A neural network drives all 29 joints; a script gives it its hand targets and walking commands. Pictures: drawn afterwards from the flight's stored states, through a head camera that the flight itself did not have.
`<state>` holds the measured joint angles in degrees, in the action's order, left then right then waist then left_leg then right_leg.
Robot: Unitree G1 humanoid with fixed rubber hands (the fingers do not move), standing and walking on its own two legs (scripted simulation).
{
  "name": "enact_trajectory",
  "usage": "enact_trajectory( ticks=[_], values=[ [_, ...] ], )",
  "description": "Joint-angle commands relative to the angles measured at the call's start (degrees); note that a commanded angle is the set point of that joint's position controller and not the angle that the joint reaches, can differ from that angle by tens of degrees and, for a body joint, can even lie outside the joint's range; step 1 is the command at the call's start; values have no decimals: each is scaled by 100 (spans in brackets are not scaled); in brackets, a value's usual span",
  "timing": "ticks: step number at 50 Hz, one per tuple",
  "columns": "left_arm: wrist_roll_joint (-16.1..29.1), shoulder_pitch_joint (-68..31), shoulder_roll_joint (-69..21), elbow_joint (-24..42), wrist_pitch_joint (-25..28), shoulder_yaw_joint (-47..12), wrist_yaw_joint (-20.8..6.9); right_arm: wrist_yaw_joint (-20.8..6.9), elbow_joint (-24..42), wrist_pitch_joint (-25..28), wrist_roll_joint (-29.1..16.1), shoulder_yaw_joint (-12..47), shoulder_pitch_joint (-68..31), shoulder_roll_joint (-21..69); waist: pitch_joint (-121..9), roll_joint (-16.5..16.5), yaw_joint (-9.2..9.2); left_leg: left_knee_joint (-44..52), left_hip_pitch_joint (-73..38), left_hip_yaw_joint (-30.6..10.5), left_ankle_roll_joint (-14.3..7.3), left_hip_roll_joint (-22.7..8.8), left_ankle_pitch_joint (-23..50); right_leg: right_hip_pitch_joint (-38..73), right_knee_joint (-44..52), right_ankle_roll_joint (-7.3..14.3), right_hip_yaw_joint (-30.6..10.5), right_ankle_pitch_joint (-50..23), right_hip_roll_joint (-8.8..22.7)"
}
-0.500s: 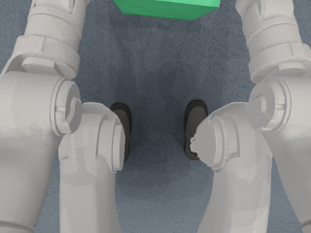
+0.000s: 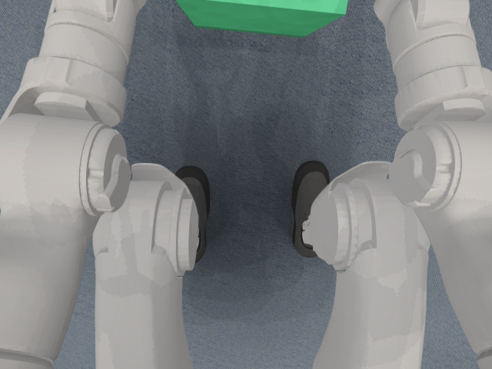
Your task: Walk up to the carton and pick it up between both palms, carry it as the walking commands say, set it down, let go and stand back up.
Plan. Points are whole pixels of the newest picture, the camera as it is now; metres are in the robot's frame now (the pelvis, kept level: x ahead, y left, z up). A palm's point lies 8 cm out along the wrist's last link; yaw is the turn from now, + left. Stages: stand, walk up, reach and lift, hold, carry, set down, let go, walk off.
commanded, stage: reach and lift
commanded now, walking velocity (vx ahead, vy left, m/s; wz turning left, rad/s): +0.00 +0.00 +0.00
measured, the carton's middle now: out of the picture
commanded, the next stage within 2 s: none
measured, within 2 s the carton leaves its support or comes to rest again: leaves its support in 0.24 s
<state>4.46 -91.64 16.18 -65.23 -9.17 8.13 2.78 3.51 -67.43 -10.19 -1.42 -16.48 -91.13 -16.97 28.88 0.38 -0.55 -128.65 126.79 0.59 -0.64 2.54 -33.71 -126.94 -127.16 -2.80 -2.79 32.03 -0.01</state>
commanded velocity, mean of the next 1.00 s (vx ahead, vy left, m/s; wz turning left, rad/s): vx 0.00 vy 0.00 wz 0.00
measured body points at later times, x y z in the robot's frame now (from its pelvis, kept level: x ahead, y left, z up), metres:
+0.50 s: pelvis -0.01 -0.01 +0.00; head +0.36 -0.01 +0.25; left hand +0.58 +0.11 -0.14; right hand +0.57 -0.15 -0.14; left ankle +0.11 +0.11 -0.33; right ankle +0.12 -0.14 -0.33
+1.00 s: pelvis -0.02 -0.01 +0.03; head +0.34 -0.01 +0.30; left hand +0.58 +0.10 -0.08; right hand +0.55 -0.16 -0.10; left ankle +0.11 +0.11 -0.33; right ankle +0.12 -0.14 -0.33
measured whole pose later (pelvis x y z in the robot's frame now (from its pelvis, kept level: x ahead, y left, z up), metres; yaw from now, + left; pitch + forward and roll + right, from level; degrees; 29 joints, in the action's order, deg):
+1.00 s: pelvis -0.02 -0.01 +0.03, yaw +0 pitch +25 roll +0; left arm -0.4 -91.5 11.9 -57.5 -17.7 6.8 16.3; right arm 22.2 -50.3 -19.3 -0.3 -15.3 -84.9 -9.5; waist 29.9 -0.1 -0.6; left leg -123.0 115.4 -0.5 0.6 2.6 -33.1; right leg -116.4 -121.8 -2.8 -2.8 30.8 -1.8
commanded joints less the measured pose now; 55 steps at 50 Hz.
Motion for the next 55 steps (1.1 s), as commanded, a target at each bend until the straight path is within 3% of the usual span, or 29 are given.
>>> enact_trajectory(
  ticks=[1,2,3,10,12,18,21,24,29,38,39,43,46,50,55],
  values=[
    [641,-3035,-5628,1632,-2,-1656,-1480,-1347,1447,163,-698,1518,-2643,5855,-7821,91,-509,794,-3218,-75,16,480,2040,3056,451,277,752,-2067,-693],
    [662,-3123,-5624,1722,-10,-1703,-1449,-1334,1582,162,-794,1618,-2753,5900,-8106,169,-416,789,-3346,-37,21,483,2089,3190,465,289,734,-2118,-698],
    [776,-3193,-5739,1873,-2,-1815,-1426,-1315,1759,163,-851,1712,-2844,5941,-8552,168,-496,764,-3574,-39,36,497,2288,3397,430,284,763,-2310,-701],
    [945,-3796,-5891,2526,-36,-2209,-1276,-1152,2175,50,-1108,2045,-3159,6321,-10159,175,-463,842,-4261,98,74,540,2525,4195,480,271,881,-2560,-770],
    [885,-3760,-5969,2430,-130,-2239,-1264,-1132,2225,-19,-1144,2116,-3249,6460,-10348,256,-428,904,-4364,148,76,535,2400,4316,547,258,894,-2458,-799],
    [899,-3919,-6150,3002,-258,-2218,-1248,-1069,2622,-258,-1190,2256,-3344,6865,-11380,36,-310,1066,-4480,301,61,571,2393,5062,694,227,878,-2653,-882],
    [682,-3668,-6343,2550,-375,-1916,-1322,-1099,2382,-365,-885,2042,-3307,6975,-10856,-84,-351,1212,-4121,342,42,552,1914,4748,857,228,916,-2188,-870],
    [610,-3764,-6493,2666,-433,-1772,-1387,-1118,2633,-419,-760,1933,-3530,7108,-11324,-109,-298,1305,-4180,399,38,568,1878,4922,973,241,915,-2179,-888],
    [350,-3743,-6692,2408,-464,-1477,-1436,-1121,2418,-387,-429,1510,-3563,7070,-11024,84,-268,1463,-3976,451,73,541,1676,4437,1110,290,928,-1933,-872],
    [581,-3875,-6948,3057,-440,-1851,-1267,-1098,3100,-344,-693,1978,-3861,7096,-12631,102,-345,1500,-5071,379,123,577,2352,5049,1162,241,1035,-2462,-909],
    [522,-3788,-6953,2986,-478,-1829,-1257,-1086,3147,-357,-744,2041,-3858,7122,-12674,131,-261,1519,-5107,384,127,575,2362,5101,1180,236,1017,-2481,-914],
    [519,-3516,-7192,3001,-581,-1874,-1215,-1071,3313,-447,-824,2169,-3752,7305,-13035,117,-253,1643,-5458,356,126,605,2431,5240,1308,219,1044,-2425,-968],
    [299,-3221,-7290,2572,-649,-1598,-1224,-1092,3218,-496,-729,2092,-3804,7335,-12427,87,-168,1775,-5117,364,87,608,2095,4995,1424,209,1024,-2074,-969],
    [181,-2886,-7478,2235,-713,-1256,-1249,-1098,3484,-525,-706,2178,-4050,7391,-12323,-177,-90,1890,-4912,351,21,651,1925,5204,1591,176,990,-1951,-968],
    [322,-3129,-7523,2681,-717,-1372,-1207,-1081,3818,-609,-811,2414,-4232,7503,-13108,-287,-75,1942,-5242,319,18,701,2079,5664,1701,139,950,-2166,-1007]
  ],
)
